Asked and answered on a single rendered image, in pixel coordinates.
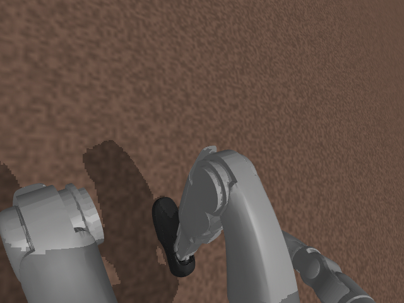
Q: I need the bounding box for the right robot foot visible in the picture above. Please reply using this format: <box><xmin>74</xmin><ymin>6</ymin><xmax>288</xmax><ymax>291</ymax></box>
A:
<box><xmin>152</xmin><ymin>197</ymin><xmax>195</xmax><ymax>277</ymax></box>

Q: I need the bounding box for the right robot hand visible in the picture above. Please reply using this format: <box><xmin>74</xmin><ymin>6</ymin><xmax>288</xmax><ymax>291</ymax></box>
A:
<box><xmin>282</xmin><ymin>230</ymin><xmax>307</xmax><ymax>261</ymax></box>

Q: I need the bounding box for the right robot arm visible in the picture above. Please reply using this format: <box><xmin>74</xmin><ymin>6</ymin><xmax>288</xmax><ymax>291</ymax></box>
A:
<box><xmin>292</xmin><ymin>246</ymin><xmax>376</xmax><ymax>303</ymax></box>

